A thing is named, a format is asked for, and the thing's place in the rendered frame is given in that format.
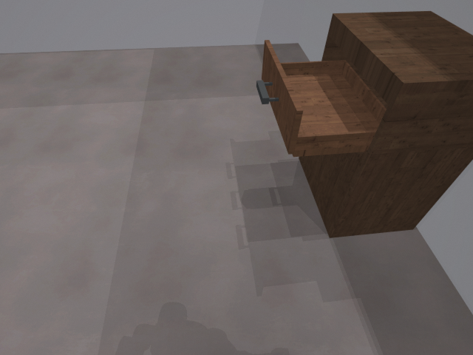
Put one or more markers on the drawer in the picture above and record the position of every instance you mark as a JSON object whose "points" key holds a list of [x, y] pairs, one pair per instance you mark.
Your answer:
{"points": [[324, 107]]}

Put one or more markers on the cabinet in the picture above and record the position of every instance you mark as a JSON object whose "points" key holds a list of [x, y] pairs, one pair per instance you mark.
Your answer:
{"points": [[420, 67]]}

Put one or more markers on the handle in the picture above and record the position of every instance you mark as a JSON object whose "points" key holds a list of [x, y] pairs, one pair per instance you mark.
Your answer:
{"points": [[263, 94]]}

